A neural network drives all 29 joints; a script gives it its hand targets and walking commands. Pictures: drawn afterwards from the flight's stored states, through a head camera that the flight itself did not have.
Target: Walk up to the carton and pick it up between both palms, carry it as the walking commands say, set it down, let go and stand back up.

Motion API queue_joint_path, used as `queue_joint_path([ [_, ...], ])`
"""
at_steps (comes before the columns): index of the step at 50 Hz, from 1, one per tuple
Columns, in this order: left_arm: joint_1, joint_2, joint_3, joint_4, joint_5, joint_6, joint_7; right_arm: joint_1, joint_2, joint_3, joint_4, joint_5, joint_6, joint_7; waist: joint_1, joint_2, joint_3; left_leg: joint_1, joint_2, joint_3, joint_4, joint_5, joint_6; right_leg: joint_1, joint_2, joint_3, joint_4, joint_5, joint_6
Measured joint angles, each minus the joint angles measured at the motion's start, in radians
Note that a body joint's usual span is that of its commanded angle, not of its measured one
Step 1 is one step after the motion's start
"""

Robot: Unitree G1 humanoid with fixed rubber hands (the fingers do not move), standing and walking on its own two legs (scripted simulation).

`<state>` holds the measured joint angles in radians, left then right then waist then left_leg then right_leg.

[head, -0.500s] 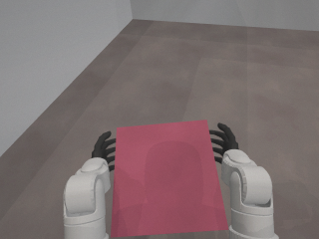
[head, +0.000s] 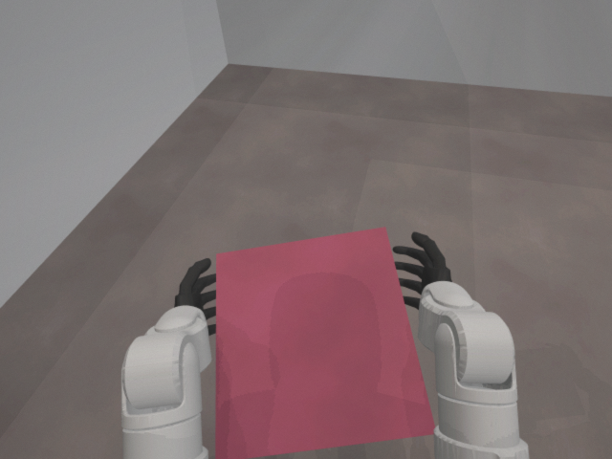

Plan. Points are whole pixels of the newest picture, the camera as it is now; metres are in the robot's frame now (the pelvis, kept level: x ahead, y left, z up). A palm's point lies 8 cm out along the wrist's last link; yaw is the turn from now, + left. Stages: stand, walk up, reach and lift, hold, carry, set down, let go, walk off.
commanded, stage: carry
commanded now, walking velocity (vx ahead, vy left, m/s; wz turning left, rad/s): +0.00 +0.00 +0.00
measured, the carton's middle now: (321, 352) +0.27 -0.01 +0.00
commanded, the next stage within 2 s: none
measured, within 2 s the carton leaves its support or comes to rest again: neither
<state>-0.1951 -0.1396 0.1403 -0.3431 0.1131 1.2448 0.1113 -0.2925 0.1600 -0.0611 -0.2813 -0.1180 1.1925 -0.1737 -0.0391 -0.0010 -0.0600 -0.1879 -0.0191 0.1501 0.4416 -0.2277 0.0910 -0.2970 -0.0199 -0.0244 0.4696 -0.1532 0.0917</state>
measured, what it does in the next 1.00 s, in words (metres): walks ahead: left foot, then right foot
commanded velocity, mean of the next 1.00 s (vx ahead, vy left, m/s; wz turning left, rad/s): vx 0.00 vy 0.00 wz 0.00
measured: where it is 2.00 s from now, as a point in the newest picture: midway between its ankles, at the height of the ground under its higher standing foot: (336, 427)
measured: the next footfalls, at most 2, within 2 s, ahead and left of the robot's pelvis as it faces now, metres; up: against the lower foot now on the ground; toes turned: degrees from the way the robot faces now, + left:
left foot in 0.26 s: +0.25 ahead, +0.04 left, +0.01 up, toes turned +5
right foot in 0.44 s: +0.25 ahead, -0.13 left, +0.01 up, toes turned -5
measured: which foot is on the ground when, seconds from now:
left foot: down 0.00-0.00, up 0.02-0.24, down 0.26-0.46, up 0.48-0.68, down 0.70-1.00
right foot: down 0.00-0.26, up 0.28-0.42, down 0.44-0.72, up 0.74-0.84, down 0.86-1.00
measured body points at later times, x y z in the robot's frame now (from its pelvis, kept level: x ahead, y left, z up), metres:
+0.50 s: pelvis +0.27 -0.06 -0.01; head +0.29 -0.07 +0.44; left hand +0.57 +0.08 +0.06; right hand +0.57 -0.21 +0.08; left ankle +0.21 +0.03 -0.72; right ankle +0.21 -0.13 -0.75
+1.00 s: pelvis +0.42 -0.04 -0.02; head +0.43 -0.04 +0.43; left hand +0.71 +0.09 +0.06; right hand +0.71 -0.20 +0.08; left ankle +0.42 +0.02 -0.73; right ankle +0.33 -0.13 -0.74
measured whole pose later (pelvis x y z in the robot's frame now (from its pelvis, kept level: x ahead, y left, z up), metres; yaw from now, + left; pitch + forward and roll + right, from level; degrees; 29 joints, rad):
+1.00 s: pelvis +0.42 -0.04 -0.02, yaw -3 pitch +6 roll +1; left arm -0.20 -0.14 0.12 -0.34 0.11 1.24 0.14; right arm -0.29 0.16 -0.07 -0.27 -0.12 1.17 -0.17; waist -0.04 -0.02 -0.10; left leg -0.43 -0.03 0.15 0.66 -0.26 0.09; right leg -0.28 0.00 -0.06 0.60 -0.40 -0.02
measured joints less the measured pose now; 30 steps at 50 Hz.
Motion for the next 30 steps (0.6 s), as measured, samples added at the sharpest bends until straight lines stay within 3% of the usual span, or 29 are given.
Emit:
queue_joint_path([
  [3,0.0,0.0,-0.014,-0.004,0.0,-0.008,0.004,0.001,0.0,-0.006,-0.022,0.0,0.0,0.0,0.002,-0.008,-0.015,-0.128,0.011,0.002,0.288,-0.11,-0.004,0.026,-0.002,-0.028,0.002,-0.121,-0.104],
  [5,-0.001,0.0,-0.018,-0.016,0.0,-0.009,0.004,0.001,0.0,-0.005,-0.037,0.0,0.0,0.0,0.001,-0.016,-0.015,-0.243,0.003,0.002,0.464,-0.157,-0.004,0.031,-0.005,-0.033,0.002,-0.158,-0.121],
  [7,-0.001,0.0,-0.018,-0.022,0.0,-0.008,0.004,0.001,-0.001,-0.004,-0.043,0.0,0.001,0.0,0.0,-0.018,-0.016,-0.336,-0.008,0.0,0.507,-0.162,-0.005,0.038,-0.004,-0.034,0.002,-0.178,-0.121],
  [10,-0.001,-0.001,-0.02,-0.035,0.0,-0.004,0.004,0.002,-0.001,-0.002,-0.056,0.0,0.001,0.0,-0.001,-0.013,-0.018,-0.38,-0.032,-0.001,0.295,-0.114,-0.005,0.064,0.013,-0.036,0.011,-0.193,-0.108],
  [12,0.0,-0.001,-0.018,-0.046,0.0,-0.004,0.005,0.004,-0.001,0.003,-0.063,0.0,-0.002,0.0,-0.002,-0.004,-0.015,-0.333,-0.042,0.0,0.072,0.083,-0.005,0.066,0.038,-0.038,0.099,-0.195,-0.097],
  [13,0.001,0.0,-0.015,-0.052,0.0,-0.004,0.005,0.003,0.0,0.007,-0.062,0.0,-0.004,0.0,-0.002,0.005,-0.008,-0.287,-0.028,-0.001,0.018,0.272,-0.004,0.062,0.057,-0.039,0.192,-0.194,-0.076],
  [14,0.001,0.0,-0.011,-0.051,0.0,-0.005,0.005,0.003,0.0,0.009,-0.056,0.0,-0.008,0.001,-0.003,0.0,-0.006,-0.247,-0.019,-0.001,0.034,0.238,-0.002,0.036,0.061,-0.038,0.339,-0.227,-0.04],
  [15,0.001,0.0,-0.01,-0.045,0.0,-0.008,0.005,0.003,0.0,0.009,-0.048,0.0,-0.011,0.001,-0.003,-0.005,-0.006,-0.205,-0.018,0.0,0.05,0.1,0.001,0.009,0.063,-0.027,0.469,-0.261,-0.021],
  [17,0.0,0.001,-0.008,-0.018,0.0,-0.01,0.006,0.004,0.0,0.007,-0.024,0.0,-0.012,-0.002,0.0,-0.007,-0.006,-0.144,-0.018,0.002,0.066,-0.021,0.005,-0.017,0.058,-0.008,0.553,-0.32,-0.017],
  [20,-0.001,0.001,-0.005,-0.012,0.0,-0.003,0.01,0.003,0.001,0.007,-0.007,0.0,-0.012,-0.001,0.002,-0.009,-0.008,-0.094,-0.018,0.004,0.063,-0.044,0.005,-0.021,0.028,-0.006,0.336,-0.33,-0.02],
  [22,0.0,0.001,-0.004,-0.013,0.0,-0.005,0.01,0.001,0.0,0.006,-0.006,0.0,-0.013,-0.001,0.001,-0.008,-0.013,-0.096,-0.018,0.004,0.095,-0.058,0.004,-0.017,0.018,-0.009,0.119,-0.161,-0.032],
  [25,0.0,0.0,-0.012,-0.005,0.0,-0.01,0.013,0.002,0.0,0.0,-0.008,0.0,-0.013,-0.001,0.002,-0.01,-0.021,-0.191,-0.013,0.005,0.312,-0.123,0.004,-0.002,0.016,-0.024,0.104,-0.212,-0.123],
  [27,0.0,0.0,-0.015,-0.01,0.0,-0.012,0.013,0.002,0.0,0.0,-0.018,0.0,-0.013,-0.001,0.001,-0.01,-0.021,-0.278,-0.012,0.004,0.467,-0.168,0.004,0.001,0.013,-0.029,0.103,-0.239,-0.142],
  [30,-0.001,0.0,-0.021,-0.023,0.0,-0.013,0.015,0.002,0.0,0.0,-0.034,0.0,-0.012,-0.001,0.0,-0.008,-0.022,-0.378,-0.012,0.003,0.5,-0.18,0.004,0.008,0.011,-0.031,0.103,-0.267,-0.144],
])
